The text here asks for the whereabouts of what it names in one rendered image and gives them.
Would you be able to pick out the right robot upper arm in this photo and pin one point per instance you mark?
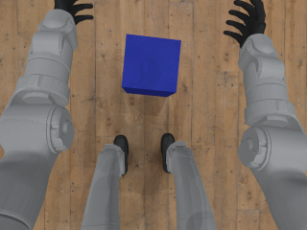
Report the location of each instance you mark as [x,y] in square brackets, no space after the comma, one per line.
[277,157]

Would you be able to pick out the left robot forearm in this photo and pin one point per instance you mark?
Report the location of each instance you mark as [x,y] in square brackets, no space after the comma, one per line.
[49,62]

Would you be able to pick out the left robot thigh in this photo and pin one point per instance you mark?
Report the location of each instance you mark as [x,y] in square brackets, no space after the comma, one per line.
[102,206]

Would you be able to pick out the robot left hand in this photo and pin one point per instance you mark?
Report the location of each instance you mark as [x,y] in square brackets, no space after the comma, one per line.
[68,6]

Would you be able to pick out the right robot thigh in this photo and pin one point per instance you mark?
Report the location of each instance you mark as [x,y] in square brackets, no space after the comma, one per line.
[193,208]

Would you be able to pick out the right robot forearm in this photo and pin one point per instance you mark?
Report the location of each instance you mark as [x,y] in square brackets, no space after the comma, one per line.
[265,85]

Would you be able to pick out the carton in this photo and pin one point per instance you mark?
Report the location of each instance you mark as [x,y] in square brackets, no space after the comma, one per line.
[151,65]

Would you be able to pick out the robot thigh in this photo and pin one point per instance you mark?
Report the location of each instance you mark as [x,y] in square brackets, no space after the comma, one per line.
[193,208]
[102,206]

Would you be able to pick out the left robot upper arm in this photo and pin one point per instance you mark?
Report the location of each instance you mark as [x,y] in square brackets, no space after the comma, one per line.
[32,136]

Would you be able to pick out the robot right hand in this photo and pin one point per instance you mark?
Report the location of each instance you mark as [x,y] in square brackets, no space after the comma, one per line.
[255,22]

